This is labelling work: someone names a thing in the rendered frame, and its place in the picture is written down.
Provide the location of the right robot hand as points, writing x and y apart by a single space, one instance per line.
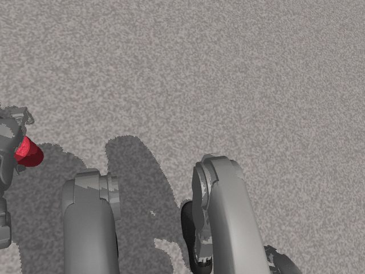
282 263

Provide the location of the cup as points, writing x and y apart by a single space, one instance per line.
29 154

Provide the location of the left robot hand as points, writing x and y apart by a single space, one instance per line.
12 133

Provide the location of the right robot foot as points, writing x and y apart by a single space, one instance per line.
188 231

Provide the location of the left robot arm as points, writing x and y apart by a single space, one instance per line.
7 162

